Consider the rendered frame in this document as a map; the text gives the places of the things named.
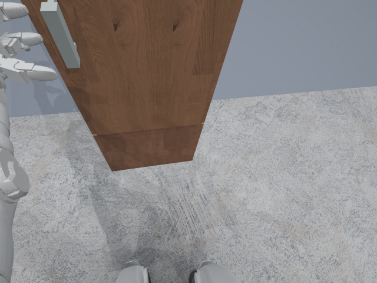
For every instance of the cupboard door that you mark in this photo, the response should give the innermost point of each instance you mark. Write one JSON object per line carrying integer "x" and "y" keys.
{"x": 144, "y": 64}

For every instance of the robot left shin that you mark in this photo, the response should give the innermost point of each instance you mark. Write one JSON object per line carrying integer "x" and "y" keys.
{"x": 131, "y": 263}

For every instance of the left robot forearm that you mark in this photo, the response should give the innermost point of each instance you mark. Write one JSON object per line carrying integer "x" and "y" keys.
{"x": 5, "y": 142}

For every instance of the robot left thigh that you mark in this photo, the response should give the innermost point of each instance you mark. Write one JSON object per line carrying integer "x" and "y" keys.
{"x": 133, "y": 274}

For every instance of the left robot hand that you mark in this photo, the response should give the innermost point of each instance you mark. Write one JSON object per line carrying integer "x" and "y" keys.
{"x": 13, "y": 68}

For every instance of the left robot upper arm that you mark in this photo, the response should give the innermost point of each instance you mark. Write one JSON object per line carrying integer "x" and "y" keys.
{"x": 14, "y": 184}

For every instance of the handle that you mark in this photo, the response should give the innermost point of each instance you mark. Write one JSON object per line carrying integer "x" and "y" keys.
{"x": 56, "y": 24}

